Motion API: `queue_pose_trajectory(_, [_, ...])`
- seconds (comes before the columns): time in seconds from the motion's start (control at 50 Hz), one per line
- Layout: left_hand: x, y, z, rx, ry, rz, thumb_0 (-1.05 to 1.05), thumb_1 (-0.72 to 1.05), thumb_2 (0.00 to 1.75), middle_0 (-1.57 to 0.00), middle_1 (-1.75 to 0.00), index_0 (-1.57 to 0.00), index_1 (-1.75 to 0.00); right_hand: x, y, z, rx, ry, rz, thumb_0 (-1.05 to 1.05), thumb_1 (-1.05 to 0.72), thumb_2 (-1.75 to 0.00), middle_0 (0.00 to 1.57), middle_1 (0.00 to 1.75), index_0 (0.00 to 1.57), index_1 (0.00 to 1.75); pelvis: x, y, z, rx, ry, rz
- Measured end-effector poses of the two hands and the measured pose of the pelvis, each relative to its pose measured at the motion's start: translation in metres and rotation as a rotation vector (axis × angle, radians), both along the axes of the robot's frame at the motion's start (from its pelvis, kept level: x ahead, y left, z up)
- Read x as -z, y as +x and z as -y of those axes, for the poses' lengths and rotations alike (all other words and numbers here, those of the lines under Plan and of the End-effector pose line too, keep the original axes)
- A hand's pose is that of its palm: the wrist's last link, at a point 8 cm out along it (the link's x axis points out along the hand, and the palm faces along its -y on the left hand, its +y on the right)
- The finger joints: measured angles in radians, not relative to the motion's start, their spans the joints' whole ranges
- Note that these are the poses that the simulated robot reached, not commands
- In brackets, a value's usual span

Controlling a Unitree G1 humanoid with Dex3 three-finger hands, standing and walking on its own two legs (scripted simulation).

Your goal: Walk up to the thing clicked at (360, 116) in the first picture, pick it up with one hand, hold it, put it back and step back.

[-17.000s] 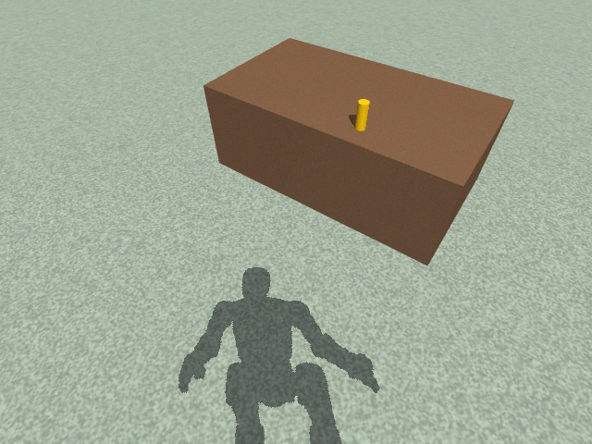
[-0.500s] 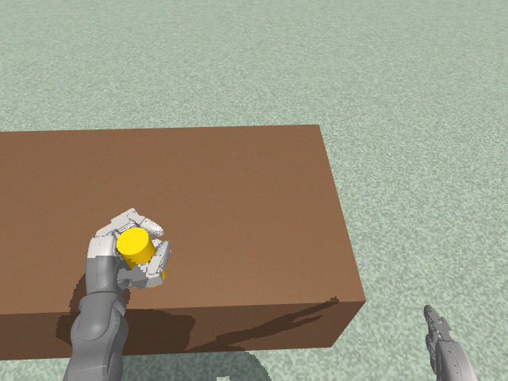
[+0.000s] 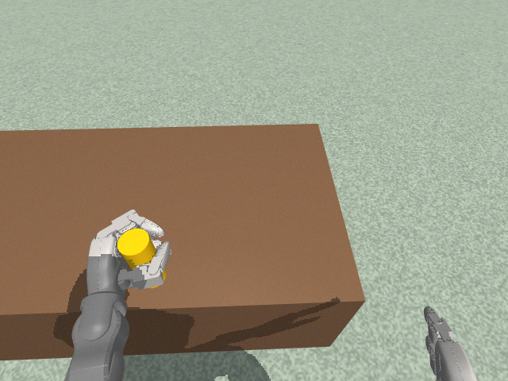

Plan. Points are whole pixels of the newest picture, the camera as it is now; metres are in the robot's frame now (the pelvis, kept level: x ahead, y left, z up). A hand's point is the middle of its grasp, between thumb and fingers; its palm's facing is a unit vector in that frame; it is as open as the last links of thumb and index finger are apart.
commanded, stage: hold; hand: left
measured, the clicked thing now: (144, 260) +0.31 +0.18 +0.03
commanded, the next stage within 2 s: crouch in 0.72 s
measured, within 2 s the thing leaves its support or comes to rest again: neither
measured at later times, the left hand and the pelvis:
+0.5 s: hand (152, 246) +0.32 +0.16 +0.06, palm faces +0.11 -0.99 -0.01, open 5.7 cm; pelvis +0.00 +0.00 +0.00, yaw +0 degrees
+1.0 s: hand (151, 251) +0.31 +0.16 +0.05, palm faces +0.11 -0.99 -0.01, open 5.7 cm; pelvis +0.00 +0.00 +0.00, yaw +0 degrees
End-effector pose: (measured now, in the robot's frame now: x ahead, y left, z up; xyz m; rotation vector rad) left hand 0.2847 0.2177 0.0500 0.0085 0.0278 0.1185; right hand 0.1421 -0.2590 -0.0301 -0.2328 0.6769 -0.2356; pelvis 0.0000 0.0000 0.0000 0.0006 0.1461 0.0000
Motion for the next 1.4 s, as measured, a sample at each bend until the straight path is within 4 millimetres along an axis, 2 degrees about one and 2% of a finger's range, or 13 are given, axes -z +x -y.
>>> queue_pose_trajectory(0.14, [-0.004, -0.004, -0.006, -0.017, 0.016, 0.020, 0.00, 0.10, 1.17, -0.96, -1.19, -0.99, -1.18, 0.000, 0.006, -0.001, -0.015, -0.004, 0.009, -0.01, 0.55, -0.06, 0.05, 0.05, 0.05, 0.05, 0.001, 0.001, 0.001, -0.006, -0.001, -0.001])
queue_pose_trajectory(0.38, [-0.014, 0.009, 0.000, 0.010, 0.009, 0.027, 0.00, 0.10, 1.17, -0.96, -1.19, -0.99, -1.18, -0.001, 0.002, -0.001, -0.007, 0.002, 0.009, -0.01, 0.55, -0.06, 0.05, 0.05, 0.06, 0.05, -0.001, 0.000, 0.000, -0.006, 0.000, 0.007])
queue_pose_trajectory(0.5, [-0.010, 0.009, 0.003, 0.010, 0.002, 0.012, 0.00, 0.09, 1.17, -0.96, -1.19, -0.99, -1.18, 0.000, -0.002, 0.001, 0.010, 0.002, -0.005, -0.01, 0.55, -0.06, 0.05, 0.05, 0.05, 0.05, -0.002, -0.001, 0.000, -0.001, 0.000, 0.009])
queue_pose_trajectory(0.68, [0.000, -0.004, -0.005, -0.016, 0.009, 0.002, 0.00, 0.09, 1.18, -0.96, -1.19, -0.99, -1.18, 0.000, 0.000, 0.001, -0.002, 0.001, 0.003, -0.01, 0.55, -0.06, 0.05, 0.05, 0.05, 0.05, 0.000, -0.003, 0.001, -0.002, 0.000, 0.005])
queue_pose_trajectory(0.8, [-0.003, -0.008, -0.005, -0.011, 0.018, 0.017, 0.00, 0.09, 1.18, -0.96, -1.19, -0.99, -1.18, 0.000, 0.003, 0.000, -0.017, -0.003, 0.013, -0.01, 0.55, -0.06, 0.05, 0.05, 0.05, 0.05, 0.000, -0.003, 0.001, -0.007, -0.001, 0.006])
queue_pose_trajectory(0.96, [-0.009, 0.000, 0.002, 0.012, 0.014, 0.032, 0.00, 0.09, 1.18, -0.96, -1.19, -1.00, -1.18, 0.001, 0.002, -0.002, -0.020, 0.010, 0.015, -0.01, 0.56, -0.06, 0.05, 0.05, 0.05, 0.05, 0.000, -0.003, 0.002, -0.007, 0.001, 0.009])
queue_pose_trajectory(1.06, [0.005, 0.008, 0.000, 0.006, -0.003, 0.009, 0.00, 0.09, 1.18, -0.97, -1.18, -1.00, -1.17, 0.004, -0.001, -0.005, -0.031, 0.022, 0.005, -0.01, 0.57, -0.05, 0.05, 0.05, 0.05, 0.05, 0.002, -0.006, 0.005, -0.006, 0.004, -0.002])
queue_pose_trajectory(1.28, [0.065, 0.037, -0.009, -0.006, -0.018, -0.039, 0.00, 0.09, 1.18, -0.97, -1.18, -1.00, -1.17, 0.004, -0.005, 0.000, -0.083, -0.054, 0.004, -0.01, 0.57, -0.05, 0.05, 0.05, 0.06, 0.05, 0.022, -0.015, 0.007, -0.008, -0.002, -0.091])
queue_pose_trajectory(1.4, [0.089, 0.055, -0.007, 0.011, -0.020, -0.029, 0.00, 0.09, 1.18, -0.97, -1.18, -1.00, -1.17, -0.001, -0.006, 0.004, -0.102, -0.117, 0.008, -0.01, 0.56, -0.05, 0.05, 0.05, 0.06, 0.05, 0.036, -0.015, 0.005, -0.009, -0.015, -0.143])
